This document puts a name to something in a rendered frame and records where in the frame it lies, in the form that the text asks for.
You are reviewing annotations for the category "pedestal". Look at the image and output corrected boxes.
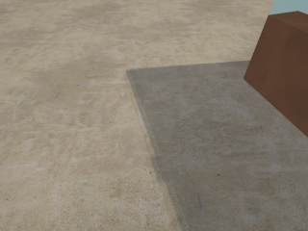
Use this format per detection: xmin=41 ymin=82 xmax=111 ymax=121
xmin=244 ymin=11 xmax=308 ymax=138

